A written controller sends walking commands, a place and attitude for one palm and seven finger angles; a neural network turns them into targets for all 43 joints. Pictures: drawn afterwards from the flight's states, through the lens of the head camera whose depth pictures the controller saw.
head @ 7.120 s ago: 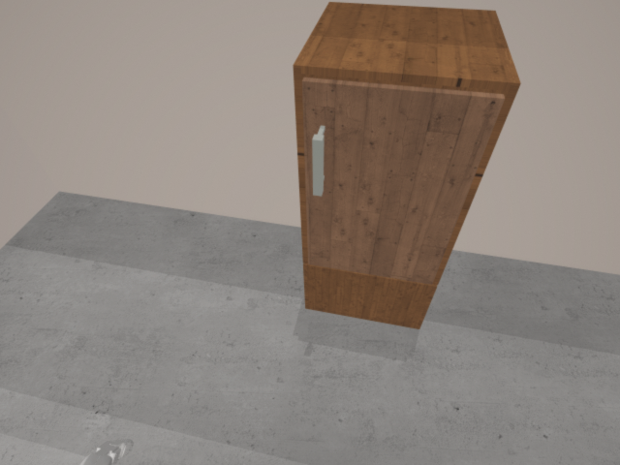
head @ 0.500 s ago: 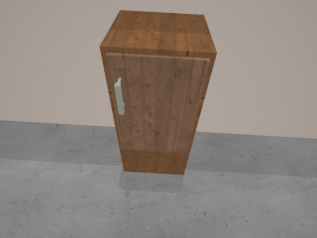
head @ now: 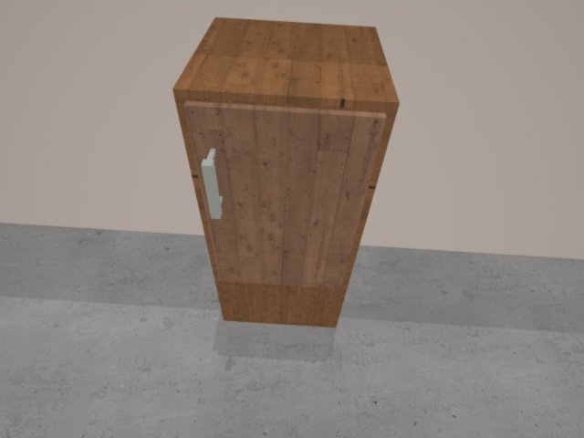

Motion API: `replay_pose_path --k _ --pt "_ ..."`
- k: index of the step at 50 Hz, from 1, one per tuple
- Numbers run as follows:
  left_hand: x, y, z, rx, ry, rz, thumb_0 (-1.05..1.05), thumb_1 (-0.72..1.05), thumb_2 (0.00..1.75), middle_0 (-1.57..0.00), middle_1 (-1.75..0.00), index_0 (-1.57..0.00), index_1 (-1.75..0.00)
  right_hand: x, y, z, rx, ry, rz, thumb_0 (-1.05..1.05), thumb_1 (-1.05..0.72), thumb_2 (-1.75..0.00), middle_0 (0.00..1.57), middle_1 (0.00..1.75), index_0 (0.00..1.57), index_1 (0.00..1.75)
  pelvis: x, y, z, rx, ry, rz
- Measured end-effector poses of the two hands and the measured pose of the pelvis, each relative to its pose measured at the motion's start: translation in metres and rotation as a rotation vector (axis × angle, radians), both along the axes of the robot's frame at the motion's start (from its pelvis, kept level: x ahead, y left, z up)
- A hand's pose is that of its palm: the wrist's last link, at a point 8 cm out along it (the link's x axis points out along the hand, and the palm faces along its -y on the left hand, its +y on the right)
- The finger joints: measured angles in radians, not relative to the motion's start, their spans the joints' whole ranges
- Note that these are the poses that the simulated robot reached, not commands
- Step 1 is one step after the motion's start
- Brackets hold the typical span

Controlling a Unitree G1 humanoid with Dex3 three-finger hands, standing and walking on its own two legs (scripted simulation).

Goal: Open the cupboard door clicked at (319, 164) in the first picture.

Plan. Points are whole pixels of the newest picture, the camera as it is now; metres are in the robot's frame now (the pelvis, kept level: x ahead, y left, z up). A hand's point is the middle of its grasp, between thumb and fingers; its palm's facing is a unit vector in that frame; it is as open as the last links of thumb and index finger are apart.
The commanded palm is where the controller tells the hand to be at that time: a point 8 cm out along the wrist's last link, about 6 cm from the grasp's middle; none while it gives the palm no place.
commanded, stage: shuffle to correct the standing spot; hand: left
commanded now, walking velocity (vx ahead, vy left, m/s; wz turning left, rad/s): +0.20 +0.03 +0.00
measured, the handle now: (214, 184) +0.61 +0.21 -0.04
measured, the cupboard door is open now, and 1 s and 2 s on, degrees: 0 0 0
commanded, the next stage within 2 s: come to a stop and stand still in 0.14 s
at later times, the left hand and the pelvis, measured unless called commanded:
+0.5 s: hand (190, 404) +0.21 +0.18 -0.17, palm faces +0.01 -0.97 -0.25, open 7.3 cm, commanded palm none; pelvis +0.11 -0.01 -0.01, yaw +1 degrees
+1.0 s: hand out of the picture +0.06 +0.22 -0.18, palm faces +0.12 -0.98 -0.18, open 7.4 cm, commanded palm none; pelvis +0.06 +0.03 +0.01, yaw +2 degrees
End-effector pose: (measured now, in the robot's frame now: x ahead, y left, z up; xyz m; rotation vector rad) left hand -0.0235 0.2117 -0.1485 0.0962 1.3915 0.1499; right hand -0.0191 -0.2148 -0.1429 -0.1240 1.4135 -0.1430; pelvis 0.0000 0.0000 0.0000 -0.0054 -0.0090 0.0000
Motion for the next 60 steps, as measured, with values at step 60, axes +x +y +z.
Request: replay_pose_path --k 60 --pt "0.023 0.025 0.009 0.014 0.1 0.008 0.01 0.91 0.9 -0.19 -0.3 -0.19 -0.3 0.048 0.008 0.008 -0.028 -0.039 -0.021 0.01 -0.92 -0.89 0.2 0.3 0.2 0.3 0.041 0.014 0.006 0.019 0.024 0.013"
